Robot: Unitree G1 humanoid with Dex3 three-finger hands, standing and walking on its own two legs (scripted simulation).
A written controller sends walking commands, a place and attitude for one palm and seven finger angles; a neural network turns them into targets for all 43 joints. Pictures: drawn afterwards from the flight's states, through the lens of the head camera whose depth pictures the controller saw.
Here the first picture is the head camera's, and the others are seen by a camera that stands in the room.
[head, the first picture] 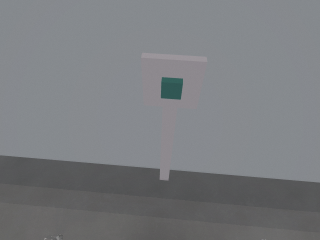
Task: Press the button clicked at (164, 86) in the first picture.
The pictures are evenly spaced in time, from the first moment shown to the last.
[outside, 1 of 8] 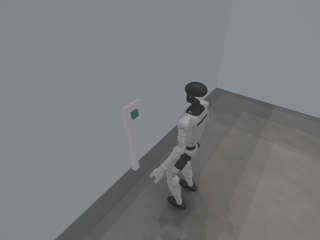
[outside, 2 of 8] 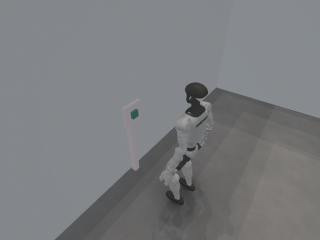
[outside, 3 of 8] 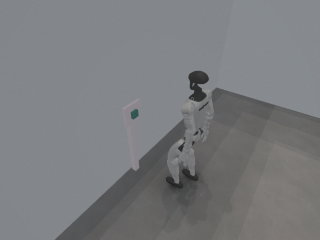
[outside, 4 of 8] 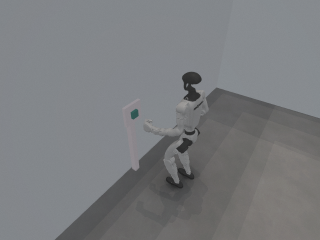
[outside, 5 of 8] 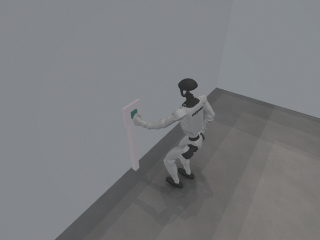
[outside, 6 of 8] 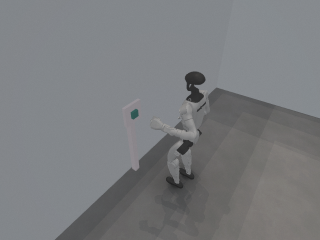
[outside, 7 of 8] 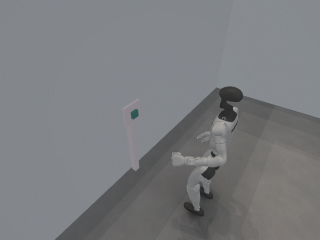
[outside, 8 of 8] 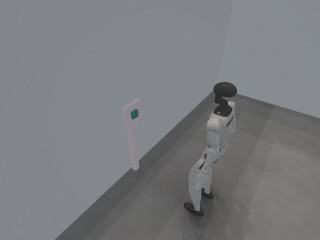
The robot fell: no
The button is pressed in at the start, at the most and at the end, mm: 0 13 0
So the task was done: yes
